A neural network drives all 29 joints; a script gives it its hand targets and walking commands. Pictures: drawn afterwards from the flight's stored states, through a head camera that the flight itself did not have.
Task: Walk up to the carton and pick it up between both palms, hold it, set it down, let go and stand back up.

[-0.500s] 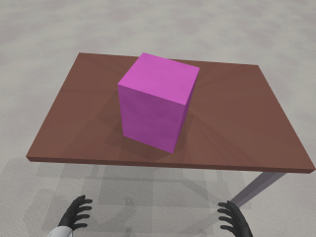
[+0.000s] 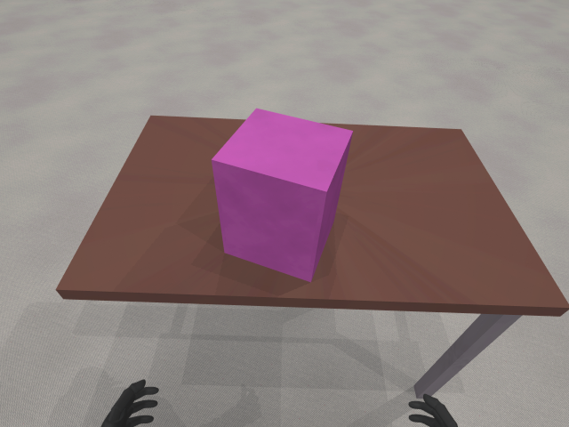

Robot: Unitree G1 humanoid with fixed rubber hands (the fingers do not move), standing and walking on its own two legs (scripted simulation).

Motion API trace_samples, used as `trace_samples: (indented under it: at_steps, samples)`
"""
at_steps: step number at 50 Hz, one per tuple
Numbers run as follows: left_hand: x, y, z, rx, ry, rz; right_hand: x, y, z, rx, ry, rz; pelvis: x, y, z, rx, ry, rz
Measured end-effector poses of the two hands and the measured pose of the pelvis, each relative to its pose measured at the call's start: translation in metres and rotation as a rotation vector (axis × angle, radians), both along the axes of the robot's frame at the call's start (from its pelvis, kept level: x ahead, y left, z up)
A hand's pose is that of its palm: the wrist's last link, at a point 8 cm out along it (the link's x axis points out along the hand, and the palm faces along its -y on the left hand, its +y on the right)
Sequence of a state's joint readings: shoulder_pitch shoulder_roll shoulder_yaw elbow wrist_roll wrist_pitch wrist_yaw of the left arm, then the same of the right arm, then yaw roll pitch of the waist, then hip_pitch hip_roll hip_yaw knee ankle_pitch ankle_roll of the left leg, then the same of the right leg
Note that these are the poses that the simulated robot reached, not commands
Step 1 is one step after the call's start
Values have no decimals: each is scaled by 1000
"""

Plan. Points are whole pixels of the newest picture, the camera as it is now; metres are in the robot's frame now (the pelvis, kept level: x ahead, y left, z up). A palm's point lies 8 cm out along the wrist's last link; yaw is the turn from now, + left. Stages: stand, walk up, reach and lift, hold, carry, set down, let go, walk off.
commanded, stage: stand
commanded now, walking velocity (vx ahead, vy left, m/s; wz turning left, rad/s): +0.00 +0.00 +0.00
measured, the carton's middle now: (284, 196) +0.51 +0.02 +0.02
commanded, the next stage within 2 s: none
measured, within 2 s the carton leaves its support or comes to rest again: neither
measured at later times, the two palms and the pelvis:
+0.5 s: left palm out of the picture +0.02 +0.25 -0.11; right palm out of the picture +0.02 -0.24 -0.13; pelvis -0.02 +0.00 +0.00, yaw +1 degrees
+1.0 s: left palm out of the picture -0.04 +0.25 -0.13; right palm out of the picture -0.04 -0.24 -0.14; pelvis -0.04 +0.00 +0.00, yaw +2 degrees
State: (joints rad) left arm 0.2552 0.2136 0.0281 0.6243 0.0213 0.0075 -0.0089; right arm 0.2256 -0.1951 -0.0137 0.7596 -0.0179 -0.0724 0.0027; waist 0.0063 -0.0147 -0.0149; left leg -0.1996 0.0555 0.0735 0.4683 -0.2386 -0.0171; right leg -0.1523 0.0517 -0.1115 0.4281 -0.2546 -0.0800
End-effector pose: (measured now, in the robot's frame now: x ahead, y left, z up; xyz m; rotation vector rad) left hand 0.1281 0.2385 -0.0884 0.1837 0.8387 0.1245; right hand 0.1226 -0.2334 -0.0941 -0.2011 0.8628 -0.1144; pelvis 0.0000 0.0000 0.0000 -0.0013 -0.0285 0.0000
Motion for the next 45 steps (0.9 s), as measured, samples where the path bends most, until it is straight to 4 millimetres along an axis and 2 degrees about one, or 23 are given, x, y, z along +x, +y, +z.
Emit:
trace_samples:
  at_steps: [7, 13, 23, 37, 45]
  samples:
    - [-50, 20, -8, 38, 101, 49, -43, -1, -25, 16, 162, -17, 4, 4, -1, -2, -2, 9]
    - [-81, 25, -13, 55, 171, 61, -68, -2, -33, 16, 236, -25, -1, 5, 0, 0, -11, 9]
    - [-104, 18, -20, 39, 197, 68, -92, -7, -34, 2, 270, -35, -13, 4, 0, 2, -33, 15]
    - [-150, 17, -31, 36, 294, 102, -147, -9, -42, 0, 397, -48, -32, 1, -1, -3, -35, 31]
    - [-165, 15, -35, 34, 323, 124, -160, -5, -45, 6, 421, -46, -37, -1, -2, -4, -39, 39]
